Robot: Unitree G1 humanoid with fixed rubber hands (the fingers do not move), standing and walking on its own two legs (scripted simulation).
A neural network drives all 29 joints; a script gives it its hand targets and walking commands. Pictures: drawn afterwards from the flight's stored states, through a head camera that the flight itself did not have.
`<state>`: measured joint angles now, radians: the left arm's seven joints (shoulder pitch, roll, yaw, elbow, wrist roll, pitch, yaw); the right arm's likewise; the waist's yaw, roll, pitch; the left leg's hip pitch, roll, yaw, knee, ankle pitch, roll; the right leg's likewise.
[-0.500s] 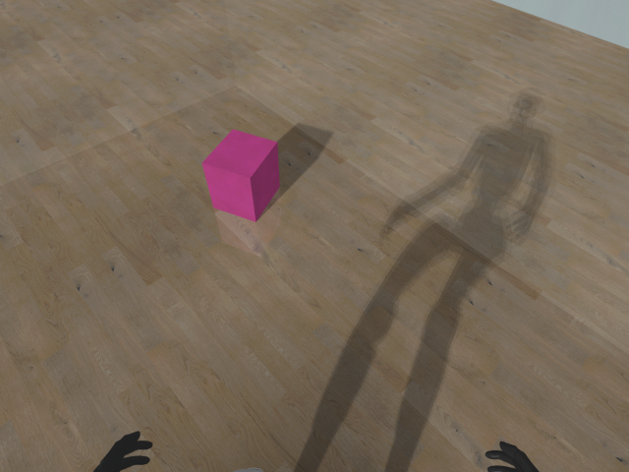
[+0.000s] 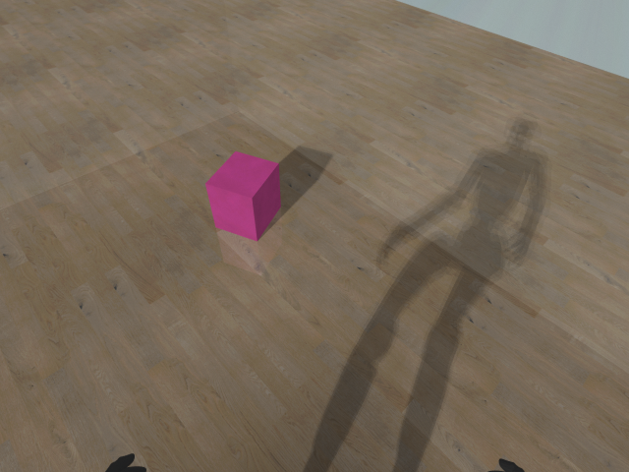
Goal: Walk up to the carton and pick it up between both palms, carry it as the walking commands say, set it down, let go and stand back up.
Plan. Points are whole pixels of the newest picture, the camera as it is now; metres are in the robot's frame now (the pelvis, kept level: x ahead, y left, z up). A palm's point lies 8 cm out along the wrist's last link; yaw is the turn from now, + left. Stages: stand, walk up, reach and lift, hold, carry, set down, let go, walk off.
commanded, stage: stand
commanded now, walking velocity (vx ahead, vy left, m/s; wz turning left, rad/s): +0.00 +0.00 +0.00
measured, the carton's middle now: (246, 196) +1.25 +0.31 -0.62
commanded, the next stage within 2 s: walk up in 0.62 s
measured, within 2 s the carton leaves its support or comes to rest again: neither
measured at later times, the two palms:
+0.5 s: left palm out of the picture +0.07 +0.27 -0.10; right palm out of the picture +0.08 -0.28 -0.09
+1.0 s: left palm out of the picture +0.03 +0.29 -0.10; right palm out of the picture +0.09 -0.26 -0.09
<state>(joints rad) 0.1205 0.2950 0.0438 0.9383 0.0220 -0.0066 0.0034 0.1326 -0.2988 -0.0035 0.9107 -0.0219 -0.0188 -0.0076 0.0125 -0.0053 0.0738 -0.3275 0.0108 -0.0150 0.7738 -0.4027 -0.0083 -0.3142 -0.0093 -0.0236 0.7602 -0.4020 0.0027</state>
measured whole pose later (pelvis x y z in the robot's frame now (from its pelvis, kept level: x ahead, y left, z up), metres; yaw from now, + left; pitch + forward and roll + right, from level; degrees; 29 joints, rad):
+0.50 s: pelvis -0.01 -0.01 +0.02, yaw +0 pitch -4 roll +0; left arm 0.10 0.30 0.03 1.07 0.01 -0.01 -0.01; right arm 0.11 -0.29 0.00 1.05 -0.02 -0.02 0.00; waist 0.00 -0.01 0.09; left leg -0.21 0.02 -0.02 0.53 -0.26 -0.02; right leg -0.19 0.00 -0.03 0.52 -0.26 -0.01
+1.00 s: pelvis +0.00 +0.01 +0.03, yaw +5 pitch -1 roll -2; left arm 0.20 0.27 0.05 1.05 0.02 -0.02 0.02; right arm 0.16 -0.29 -0.04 1.01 -0.03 0.05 0.07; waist -0.01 0.01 0.04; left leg -0.44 0.06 -0.01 0.87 -0.35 -0.02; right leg -0.15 -0.04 -0.12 0.40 -0.23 0.02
